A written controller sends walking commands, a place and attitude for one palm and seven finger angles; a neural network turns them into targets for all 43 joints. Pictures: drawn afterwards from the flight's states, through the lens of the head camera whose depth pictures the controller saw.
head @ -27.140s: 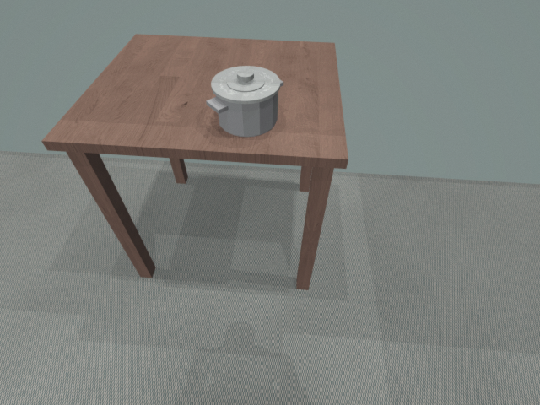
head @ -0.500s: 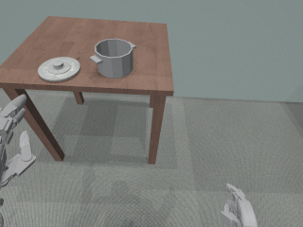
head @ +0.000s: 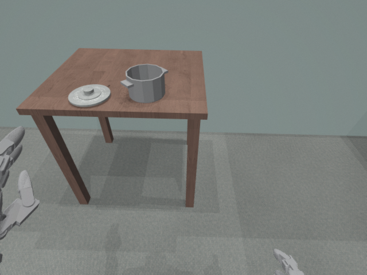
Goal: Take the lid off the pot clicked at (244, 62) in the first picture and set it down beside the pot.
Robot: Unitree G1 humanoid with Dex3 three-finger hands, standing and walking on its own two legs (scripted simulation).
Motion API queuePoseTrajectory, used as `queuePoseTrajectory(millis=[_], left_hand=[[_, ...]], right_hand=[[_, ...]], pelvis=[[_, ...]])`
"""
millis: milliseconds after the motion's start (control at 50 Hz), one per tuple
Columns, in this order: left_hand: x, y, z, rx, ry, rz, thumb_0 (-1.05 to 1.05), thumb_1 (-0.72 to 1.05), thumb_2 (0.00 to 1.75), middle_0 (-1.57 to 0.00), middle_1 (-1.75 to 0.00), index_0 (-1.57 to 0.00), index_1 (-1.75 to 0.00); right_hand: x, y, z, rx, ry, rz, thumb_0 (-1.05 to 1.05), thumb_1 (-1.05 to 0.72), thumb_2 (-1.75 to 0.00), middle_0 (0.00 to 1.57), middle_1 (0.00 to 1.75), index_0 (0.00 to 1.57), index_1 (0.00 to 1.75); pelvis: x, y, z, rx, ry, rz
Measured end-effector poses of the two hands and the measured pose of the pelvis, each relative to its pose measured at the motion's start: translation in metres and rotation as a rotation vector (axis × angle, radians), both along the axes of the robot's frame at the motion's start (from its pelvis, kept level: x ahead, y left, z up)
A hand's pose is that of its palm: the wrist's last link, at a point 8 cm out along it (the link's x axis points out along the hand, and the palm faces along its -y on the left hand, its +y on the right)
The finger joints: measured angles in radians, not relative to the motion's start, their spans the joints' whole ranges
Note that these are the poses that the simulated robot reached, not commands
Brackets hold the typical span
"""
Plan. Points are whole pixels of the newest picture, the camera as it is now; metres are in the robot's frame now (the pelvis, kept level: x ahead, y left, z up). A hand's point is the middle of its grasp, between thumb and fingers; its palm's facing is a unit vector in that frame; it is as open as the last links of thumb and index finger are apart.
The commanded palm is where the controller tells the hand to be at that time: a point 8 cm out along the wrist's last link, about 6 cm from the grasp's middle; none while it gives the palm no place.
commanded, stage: stop stepping back and stand still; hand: left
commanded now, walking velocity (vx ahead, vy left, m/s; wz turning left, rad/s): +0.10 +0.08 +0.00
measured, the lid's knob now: (88, 90) +0.81 +0.42 +0.00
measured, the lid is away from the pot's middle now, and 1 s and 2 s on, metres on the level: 0.24 0.24 0.24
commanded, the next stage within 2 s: let the arm hang, fingers relaxed in 1.22 s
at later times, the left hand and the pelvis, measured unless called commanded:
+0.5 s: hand out of the picture +0.06 +0.20 -0.17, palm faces +0.09 -0.98 -0.17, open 7.3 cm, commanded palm none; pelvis +0.01 +0.02 -0.01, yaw +5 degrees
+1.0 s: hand out of the picture +0.04 +0.21 -0.17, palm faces +0.10 -0.97 -0.22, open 7.4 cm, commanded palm none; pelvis +0.05 +0.03 +0.01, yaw +4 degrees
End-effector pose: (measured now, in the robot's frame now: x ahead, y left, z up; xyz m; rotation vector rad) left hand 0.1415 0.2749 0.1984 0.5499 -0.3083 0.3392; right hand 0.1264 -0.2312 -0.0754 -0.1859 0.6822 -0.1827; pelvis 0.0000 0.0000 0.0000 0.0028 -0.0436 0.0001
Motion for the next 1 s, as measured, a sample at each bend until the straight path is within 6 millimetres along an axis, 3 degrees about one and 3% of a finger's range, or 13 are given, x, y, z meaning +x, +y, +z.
queuePoseTrajectory(millis=[160, 240, 280, 320, 360, 420, 460, 500, 560, 620, 740, 840, 1000], left_hand=[[-0.011, 0.01, -0.002, -0.054, 0.004, 0.045, 0.01, 0.88, 0.9, -0.21, -0.3, -0.22, -0.3], [-0.006, 0.02, -0.015, -0.054, 0.022, 0.038, 0.01, 0.88, 0.9, -0.21, -0.3, -0.21, -0.3], [0.01, 0.031, -0.06, -0.1, 0.189, 0.052, 0.0, 0.89, 0.9, -0.2, -0.3, -0.21, -0.3], [0.02, 0.04, -0.124, -0.209, 0.438, 0.104, 0.0, 0.89, 0.9, -0.2, -0.3, -0.21, -0.3], [0.014, 0.036, -0.191, -0.321, 0.689, 0.154, 0.0, 0.9, 0.9, -0.2, -0.3, -0.2, -0.3], [-0.022, 0.012, -0.278, -0.46, 1.031, 0.19, 0.01, 0.9, 0.9, -0.19, -0.3, -0.2, -0.3], [-0.056, -0.011, -0.317, -0.55, 1.235, 0.195, 0.01, 0.91, 0.9, -0.19, -0.3, -0.2, -0.3], [-0.09, -0.028, -0.341, -0.63, 1.388, 0.218, 0.01, 0.92, 0.9, -0.2, -0.3, -0.2, -0.3], [-0.129, -0.022, -0.351, -0.678, 1.524, 0.307, 0.0, 0.99, 0.9, -0.21, -0.3, -0.21, -0.3], [-0.158, -0.014, -0.346, -0.689, 1.624, 0.364, 0.0, 0.98, 0.9, -0.21, -0.3, -0.21, -0.3], [-0.184, -0.004, -0.33, -0.66, 1.722, 0.451, 0.0, 0.94, 0.9, -0.2, -0.3, -0.2, -0.3], [-0.169, -0.003, -0.327, -0.636, 1.715, 0.451, 0.01, 0.92, 0.9, -0.2, -0.3, -0.2, -0.3], [-0.108, -0.016, -0.332, -0.635, 1.59, 0.356, 0.0, 0.91, 0.9, -0.2, -0.3, -0.2, -0.3]], right_hand=[[0.003, -0.005, 0.005, -0.027, 0.06, 0.005, 0.02, -0.9, -0.9, 0.21, 0.3, 0.2, 0.3], [0.013, -0.003, 0.005, -0.064, 0.023, 0.032, 0.02, -0.9, -0.9, 0.21, 0.3, 0.2, 0.3], [0.016, -0.002, -0.01, -0.05, 0.071, 0.076, 0.01, -0.9, -0.9, 0.2, 0.3, 0.2, 0.3], [0.014, 0.0, -0.026, -0.036, 0.143, 0.103, 0.01, -0.9, -0.9, 0.2, 0.3, 0.2, 0.3], [0.008, 0.003, -0.038, -0.022, 0.207, 0.116, 0.01, -0.9, -0.9, 0.2, 0.3, 0.2, 0.3], [-0.005, 0.007, -0.053, 0.003, 0.301, 0.098, 0.01, -0.9, -0.9, 0.2, 0.3, 0.2, 0.3], [-0.02, 0.011, -0.057, 0.01, 0.381, 0.071, 0.01, -0.9, -0.9, 0.2, 0.3, 0.2, 0.3], [-0.038, 0.015, -0.057, 0.01, 0.464, 0.039, 0.01, -0.9, -0.9, 0.2, 0.3, 0.2, 0.3], [-0.068, 0.023, -0.054, 0.005, 0.591, 0.014, 0.01, -0.9, -0.9, 0.2, 0.3, 0.2, 0.3], [-0.091, 0.03, -0.052, 0.01, 0.707, 0.0, 0.01, -0.9, -0.9, 0.2, 0.3, 0.2, 0.3], [-0.105, 0.039, -0.055, 0.041, 0.807, -0.024, 0.01, -0.9, -0.9, 0.2, 0.3, 0.2, 0.3], [-0.09, 0.045, -0.062, 0.07, 0.776, -0.031, 0.01, -0.9, -0.9, 0.2, 0.3, 0.2, 0.3], [-0.058, 0.043, -0.065, 0.073, 0.699, -0.029, 0.02, -0.93, -0.9, 0.2, 0.3, 0.2, 0.3]], pelvis=[[-0.002, 0.005, 0.01, 0.024, 0.006, 0.011], [-0.002, 0.017, 0.002, -0.002, 0.018, 0.038], [-0.006, 0.022, -0.005, -0.007, 0.033, 0.067], [-0.007, 0.024, -0.009, -0.004, 0.047, 0.092], [-0.005, 0.021, -0.013, 0.01, 0.049, 0.102], [-0.002, 0.018, -0.018, 0.015, 0.03, 0.102], [0.003, 0.02, -0.015, -0.006, 0.02, 0.103], [0.008, 0.023, -0.012, -0.016, 0.017, 0.095], [0.015, 0.025, -0.005, -0.021, 0.029, 0.09], [0.021, 0.027, 0.001, -0.025, 0.045, 0.093], [0.032, 0.032, 0.007, -0.023, 0.057, 0.091], [0.039, 0.034, 0.008, -0.017, 0.053, 0.08], [0.048, 0.034, 0.008, -0.008, 0.04, 0.071]])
